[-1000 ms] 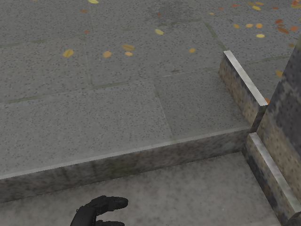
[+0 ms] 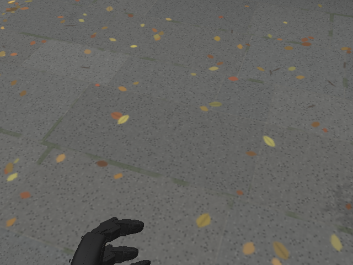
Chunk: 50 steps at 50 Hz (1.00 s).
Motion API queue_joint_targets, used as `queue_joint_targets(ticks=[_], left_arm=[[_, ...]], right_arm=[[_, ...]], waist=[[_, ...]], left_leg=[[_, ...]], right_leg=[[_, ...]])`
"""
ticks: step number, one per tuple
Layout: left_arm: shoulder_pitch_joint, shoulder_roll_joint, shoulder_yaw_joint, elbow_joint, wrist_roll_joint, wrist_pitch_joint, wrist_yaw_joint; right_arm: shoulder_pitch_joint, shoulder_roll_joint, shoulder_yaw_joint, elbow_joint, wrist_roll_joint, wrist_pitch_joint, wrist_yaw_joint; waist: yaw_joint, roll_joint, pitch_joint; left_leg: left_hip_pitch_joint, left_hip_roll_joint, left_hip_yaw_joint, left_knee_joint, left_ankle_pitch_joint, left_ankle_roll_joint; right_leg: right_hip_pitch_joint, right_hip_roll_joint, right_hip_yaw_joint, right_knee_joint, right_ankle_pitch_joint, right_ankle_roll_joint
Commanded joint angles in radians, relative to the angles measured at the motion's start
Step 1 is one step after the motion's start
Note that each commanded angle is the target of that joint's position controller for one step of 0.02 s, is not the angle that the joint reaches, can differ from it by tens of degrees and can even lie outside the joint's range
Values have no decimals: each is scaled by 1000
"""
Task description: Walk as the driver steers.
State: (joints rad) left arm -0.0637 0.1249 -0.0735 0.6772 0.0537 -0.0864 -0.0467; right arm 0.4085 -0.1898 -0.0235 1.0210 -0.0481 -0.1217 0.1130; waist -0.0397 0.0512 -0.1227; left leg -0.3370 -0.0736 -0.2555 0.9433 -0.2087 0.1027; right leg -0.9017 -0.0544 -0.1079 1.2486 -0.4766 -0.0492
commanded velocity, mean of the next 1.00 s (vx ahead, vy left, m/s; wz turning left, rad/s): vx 0.50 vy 0.00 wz -0.18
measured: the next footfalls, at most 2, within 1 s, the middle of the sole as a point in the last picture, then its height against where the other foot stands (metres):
left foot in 0.44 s outside the picture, level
right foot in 0.98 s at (219, 222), level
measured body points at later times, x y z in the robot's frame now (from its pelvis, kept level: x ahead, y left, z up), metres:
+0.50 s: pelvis +0.26 +0.03 +0.11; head +0.28 +0.03 +0.56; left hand +0.22 +0.26 -0.03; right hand +0.54 -0.16 +0.06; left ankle +0.31 +0.13 -0.62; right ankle +0.10 -0.12 -0.59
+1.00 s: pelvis +0.51 -0.04 +0.09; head +0.54 -0.05 +0.54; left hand +0.76 +0.14 -0.01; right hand +0.44 -0.27 -0.06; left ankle +0.33 +0.14 -0.58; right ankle +0.61 -0.13 -0.62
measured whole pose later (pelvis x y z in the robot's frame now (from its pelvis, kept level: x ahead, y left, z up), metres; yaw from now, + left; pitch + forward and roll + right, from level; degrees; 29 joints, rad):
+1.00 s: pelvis +0.51 -0.04 +0.09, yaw -15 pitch +1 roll +2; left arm 0.04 0.21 0.08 0.79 -0.02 -0.04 -0.04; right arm 0.37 -0.16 -0.06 0.99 0.00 -0.07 -0.03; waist -0.01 -0.03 0.03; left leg 0.02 0.11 0.23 0.73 -0.44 -0.07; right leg -0.53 0.02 -0.04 0.66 -0.15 -0.14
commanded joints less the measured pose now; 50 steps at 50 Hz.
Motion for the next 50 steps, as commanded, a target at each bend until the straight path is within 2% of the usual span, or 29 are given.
queue_joint_targets(ticks=[1,3,4,5,7,9,10,12,14,18,19,21,22,23,24,25,26,27,29,31,35,37,40,45,46,47,48,49,50], left_arm=[[491,262,99,144,-10,-16,35],[406,42,55,219,-17,-1,26],[339,-43,36,206,-14,1,28],[289,-70,29,220,-21,-5,43],[217,-14,48,209,-2,-36,53],[198,96,79,200,19,-57,33],[177,111,70,194,30,-63,24],[258,134,71,213,36,-73,10],[374,190,94,246,20,-73,-12],[543,190,117,281,-12,-65,-30],[513,236,136,261,-29,-49,-31],[474,225,142,249,-35,-30,-13],[463,222,147,237,-28,-29,-7],[470,138,126,230,-12,-29,1],[615,-19,77,205,-11,-47,4],[476,68,101,203,-19,-46,-20],[426,102,123,212,-15,-42,-22],[448,124,135,241,-10,-45,-12],[433,78,131,224,3,-42,-5],[352,13,119,205,-15,-23,-27],[249,28,115,176,-11,-22,-67],[200,29,110,152,2,-2,-73],[134,57,114,121,-3,19,-55],[56,116,145,106,-11,30,-34],[36,173,166,60,-128,32,-12],[126,189,176,74,-119,35,-4],[284,243,209,112,-96,43,10],[430,350,244,137,-80,50,32],[352,392,238,98,-80,45,35]], right_arm=[[-134,-72,-38,-83,16,-6,-4],[-146,-12,-21,-103,-10,4,-10],[-181,6,-14,-133,-12,18,-17],[-180,27,-7,-132,-15,28,-15],[-246,-16,-10,-157,0,21,-4],[-396,-78,-24,-224,5,24,4],[-377,-86,-28,-223,-19,25,7],[-399,-85,-19,-251,-30,22,8],[-496,-78,-15,-300,-7,27,-4],[-604,-96,-29,-362,-28,57,-45],[-615,-86,-30,-372,-21,58,-60],[-566,-109,-46,-355,5,37,-67],[-478,-149,-65,-332,16,19,-78],[-321,-222,-95,-276,13,3,-89],[-87,-243,-94,-245,9,11,-104],[65,-207,-104,-187,-21,13,-122],[24,-202,-106,-153,-21,2,-131],[-62,-161,-100,-154,-12,4,-134],[-138,-28,-64,-162,-15,15,-132],[-172,3,-59,-166,-25,19,-128],[-151,-18,-52,-135,-40,-2,-115],[-123,-15,-41,-107,-29,-21,-106],[-52,-84,-41,-70,-33,-39,-98],[24,-116,-46,-40,-34,-15,-109],[-71,-267,-100,-72,82,36,-145],[-68,-260,-100,-88,92,53,-161],[-68,-226,-95,-100,83,56,-167],[-92,-168,-82,-141,59,43,-171],[-27,-25,-43,-196,44,9,-156]], waist=[[190,-261,75],[86,-61,53],[48,-42,77],[6,-31,83],[-12,-34,120],[21,-86,108],[-6,-120,115],[16,-65,111],[61,-96,135],[114,-137,182],[112,-165,168],[64,-123,115],[31,-132,32],[-16,-25,-111],[-52,228,-354],[-151,169,-196],[-119,73,-6],[-63,59,77],[7,16,80],[32,0,74],[59,-19,135],[67,-5,163],[67,-10,199],[51,27,210],[91,63,207],[133,55,131],[192,52,49],[230,-105,-34],[99,-321,-139]], left_leg=[[-765,33,50,824,138,44],[-676,85,69,863,131,94],[-668,109,74,900,105,96],[-663,128,58,814,100,99],[-624,155,99,571,129,69],[-492,177,201,350,161,29],[-415,187,231,300,197,22],[-308,198,235,101,283,-1],[-246,154,275,-62,289,-28],[-321,121,284,-330,81,-49],[-296,112,287,-371,6,-58],[-87,103,296,-483,128,-20],[126,96,300,-450,199,20],[416,197,218,-373,448,123],[926,432,-122,-445,472,323],[890,478,-316,-619,305,281],[699,444,-196,-650,196,185],[524,432,-81,-667,179,149],[374,406,60,-704,337,123],[333,370,178,-739,390,102],[293,342,349,-809,497,109],[227,333,423,-846,554,103],[336,387,430,-842,643,109],[544,388,508,-762,742,77],[501,342,543,-591,956,-20],[429,336,546,-420,1056,-49],[309,302,530,-205,980,-79],[41,228,525,149,509,-128],[-317,17,353,512,-312,-175]], right_leg=[[621,-294,861,-763,-477,-244],[538,-293,596,-738,-157,-217],[474,-309,574,-784,-65,-225],[474,-250,477,-810,-13,-181],[436,-187,279,-890,86,-133],[402,-146,101,-990,167,-120],[393,-144,84,-1023,234,-125],[451,-142,41,-1025,312,-125],[558,-154,54,-1046,416,-161],[942,-241,168,-1019,574,-207],[987,-255,173,-1017,651,-208],[967,-238,166,-946,775,-176],[896,-175,124,-857,862,-137],[750,-92,74,-667,671,-57],[354,48,70,-407,159,28],[131,80,136,-170,-87,17],[69,29,209,-22,28,-27],[106,-20,222,15,102,-50],[196,-54,239,-10,214,-61],[189,-47,214,-12,275,-48],[129,-63,191,-206,459,-37],[234,-69,151,-355,484,-37],[221,-51,143,-494,464,-44],[253,25,88,-620,391,-73],[301,95,-40,-568,291,-92],[470,122,-52,-602,284,-121],[703,135,-5,-641,330,-158],[970,-35,283,-681,448,-213],[1207,-227,827,-865,286,-387]])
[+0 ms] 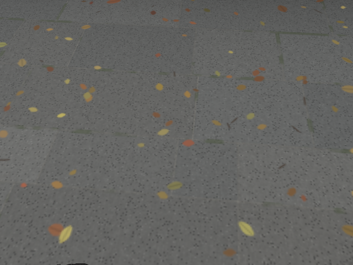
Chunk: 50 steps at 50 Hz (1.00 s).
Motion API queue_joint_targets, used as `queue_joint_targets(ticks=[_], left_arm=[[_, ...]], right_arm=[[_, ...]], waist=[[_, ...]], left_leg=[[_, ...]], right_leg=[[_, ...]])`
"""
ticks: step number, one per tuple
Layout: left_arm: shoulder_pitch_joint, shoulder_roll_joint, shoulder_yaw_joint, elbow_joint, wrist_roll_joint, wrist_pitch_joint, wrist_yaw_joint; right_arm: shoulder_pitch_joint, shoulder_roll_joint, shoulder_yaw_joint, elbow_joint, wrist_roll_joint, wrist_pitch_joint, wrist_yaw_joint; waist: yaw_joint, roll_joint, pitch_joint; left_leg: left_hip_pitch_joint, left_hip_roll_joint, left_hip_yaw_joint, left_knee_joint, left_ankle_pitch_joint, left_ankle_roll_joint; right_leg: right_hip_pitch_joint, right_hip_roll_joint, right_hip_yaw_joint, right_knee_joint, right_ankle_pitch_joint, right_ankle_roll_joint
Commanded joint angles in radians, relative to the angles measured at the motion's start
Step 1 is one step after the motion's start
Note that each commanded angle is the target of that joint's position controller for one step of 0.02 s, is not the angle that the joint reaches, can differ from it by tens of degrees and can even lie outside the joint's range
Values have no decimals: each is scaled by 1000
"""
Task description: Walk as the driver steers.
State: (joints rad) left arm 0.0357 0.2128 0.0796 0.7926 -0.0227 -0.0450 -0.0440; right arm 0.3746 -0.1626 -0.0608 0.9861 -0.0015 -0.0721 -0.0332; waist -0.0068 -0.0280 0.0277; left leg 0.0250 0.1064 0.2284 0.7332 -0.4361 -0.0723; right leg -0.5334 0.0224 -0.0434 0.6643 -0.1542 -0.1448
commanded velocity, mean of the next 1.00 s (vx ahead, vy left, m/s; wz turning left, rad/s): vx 0.40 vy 0.00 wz -0.37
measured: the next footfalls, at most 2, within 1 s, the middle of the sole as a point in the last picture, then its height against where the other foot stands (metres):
left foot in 0.48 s outside the picture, level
right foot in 0.88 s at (251, 252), level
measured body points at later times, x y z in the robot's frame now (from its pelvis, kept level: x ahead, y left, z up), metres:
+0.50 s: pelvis +0.26 -0.01 +0.01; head +0.28 -0.02 +0.46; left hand +0.39 +0.25 -0.10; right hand +0.44 -0.30 -0.04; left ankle +0.40 +0.07 -0.71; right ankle +0.12 -0.07 -0.71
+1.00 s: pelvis +0.43 -0.10 +0.02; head +0.46 -0.13 +0.47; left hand +0.71 +0.03 -0.05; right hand +0.41 -0.38 -0.11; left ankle +0.42 +0.07 -0.67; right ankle +0.47 -0.22 -0.71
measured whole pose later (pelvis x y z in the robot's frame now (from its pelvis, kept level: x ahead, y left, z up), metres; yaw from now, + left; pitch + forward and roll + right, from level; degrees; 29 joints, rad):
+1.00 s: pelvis +0.43 -0.10 +0.02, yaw -21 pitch +4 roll +1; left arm 0.07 0.19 0.04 0.64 0.02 -0.04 0.00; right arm 0.25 -0.26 -0.05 0.82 0.00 -0.04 -0.01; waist -0.04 0.02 0.00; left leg -0.38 0.02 -0.04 0.91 -0.58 -0.06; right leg -0.46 0.02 0.01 0.53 -0.13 -0.03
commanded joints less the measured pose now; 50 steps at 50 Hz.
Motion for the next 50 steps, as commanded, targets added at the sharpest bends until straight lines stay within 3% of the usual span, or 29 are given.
queue_joint_targets(ticks=[1,2,3,4,5,7,10,14,19,21,23,24,25,26,27,29,30,32,34,36,38,40,43,44,45,46,47,48,50], left_arm=[[285,235,63,-29,14,2,30],[260,167,46,-27,24,-8,36],[196,131,31,-32,16,-17,34],[136,103,19,-42,7,-23,35],[115,106,18,-54,9,-21,37],[126,128,23,-66,13,-24,48],[176,178,40,-78,13,-29,63],[242,180,45,-84,-3,-22,67],[311,173,50,-91,-5,-2,70],[310,174,52,-103,-3,6,73],[274,150,44,-124,-1,3,73],[244,111,31,-145,5,-7,66],[319,65,18,-159,6,-16,63],[386,97,14,-148,-12,-21,66],[346,174,29,-149,-14,-26,62],[179,161,25,-189,11,-25,56],[159,146,25,-201,23,-26,55],[180,103,14,-202,15,-26,52],[160,69,1,-206,23,-28,55],[130,45,-13,-201,27,-33,50],[91,59,-12,-199,18,-31,45],[48,78,-7,-211,16,-26,39],[74,101,10,-203,31,-26,36],[106,132,20,-203,39,-27,42],[176,198,31,-213,60,-27,53],[193,170,15,-206,64,-19,54],[231,106,-1,-182,47,-9,46],[207,97,-6,-176,38,-3,41],[105,116,-7,-180,41,7,42]], right_arm=[[-81,-96,-18,-177,32,-81,11],[-171,-119,-24,-214,59,-97,15],[-187,-131,-29,-219,47,-99,9],[-187,-154,-42,-227,24,-90,-3],[-172,-160,-48,-235,13,-73,-6],[-182,-146,-48,-259,-1,-49,-8],[-298,-140,-39,-304,-22,-36,-15],[-450,-134,-24,-349,-7,-44,-4],[-551,-166,-27,-397,7,-70,30],[-524,-180,-34,-400,11,-83,42],[-390,-201,-48,-369,7,-93,43],[-258,-240,-63,-350,-11,-95,40],[-100,-303,-82,-330,-33,-89,33],[-24,-302,-90,-281,-7,-74,37],[-59,-223,-69,-307,17,-62,32],[-133,-181,-48,-312,1,-37,28],[-154,-169,-39,-310,-6,-36,29],[-178,-151,-27,-299,-8,-38,36],[-190,-173,-30,-280,-7,-39,36],[-193,-226,-44,-264,1,-28,31],[-155,-254,-51,-242,18,-13,29],[-132,-249,-48,-228,27,-3,28],[-126,-231,-39,-222,32,1,26],[-107,-202,-30,-219,22,-5,26],[-82,-148,-11,-239,-11,-17,27],[25,-106,15,-223,-12,-20,29],[9,-172,3,-216,2,-4,28],[-43,-202,-7,-224,9,16,24],[-102,-196,-12,-224,0,56,5]], waist=[[121,-133,-341],[112,-106,-234],[59,-24,-156],[15,9,-132],[-14,11,-121],[-34,27,-98],[-5,14,-77],[60,-36,-73],[104,-56,-77],[85,-81,-88],[8,-109,-134],[-56,-84,-229],[-71,99,-374],[-68,371,-393],[-82,250,-270],[-67,87,-86],[-39,75,-59],[5,110,-39],[20,114,-54],[13,122,-100],[-9,141,-136],[-22,145,-141],[7,126,-159],[16,97,-177],[19,-29,-271],[9,-230,-377],[34,-214,-396],[37,-144,-323],[5,-62,-223]], left_leg=[[-764,-130,-319,822,-75,35],[-833,-87,-312,806,15,62],[-800,-40,-312,724,95,72],[-738,-5,-308,632,139,72],[-678,16,-311,596,140,68],[-672,25,-301,493,142,49],[-695,4,-284,278,282,18],[-660,-56,-296,-31,474,12],[-658,-109,-321,-199,429,33],[-573,-134,-313,-256,359,51],[-361,-142,-282,-326,378,99],[-133,-44,-353,-287,402,161],[220,157,-637,-271,378,301],[333,305,-986,-376,159,427],[254,286,-972,-414,-25,400],[5,198,-747,-452,66,337],[-83,166,-683,-471,163,319],[-200,112,-572,-497,381,305],[-247,93,-457,-476,751,304],[-278,66,-364,-459,871,283],[-257,65,-341,-444,836,268],[-225,75,-345,-409,772,251],[-232,47,-344,-302,644,195],[-267,5,-320,-224,602,156],[-398,-68,-261,-34,346,96],[-541,-89,-268,175,-136,39],[-578,-63,-310,253,-265,16],[-623,-45,-309,299,-248,5],[-593,-19,-302,263,-153,-5]], right_leg=[[824,-319,830,-389,-104,-288],[728,-289,674,-387,-69,-238],[571,-244,545,-392,29,-200],[447,-205,450,-392,107,-166],[352,-187,426,-404,129,-162],[261,-165,413,-422,129,-161],[205,-130,370,-433,168,-144],[245,-96,369,-403,78,-99],[399,-124,482,-291,52,-94],[417,-121,519,-235,87,-83],[391,-83,495,-134,232,-51],[305,-47,433,41,277,-13],[46,59,308,339,55,61],[-207,105,236,574,-417,106],[-319,40,256,677,-375,115],[-326,-23,193,669,-229,116],[-282,-55,186,609,-191,115],[-196,-82,144,507,-191,125],[-134,-80,97,356,-182,149],[-18,-67,64,181,-70,156],[52,-45,55,73,50,159],[85,-32,62,-18,98,147],[255,1,48,-207,219,103],[358,-42,86,-229,363,74],[566,-218,238,-148,777,6],[707,-417,429,-154,947,-164],[674,-404,489,-189,772,-192],[621,-356,458,-214,612,-159],[430,-305,395,-273,416,-109]])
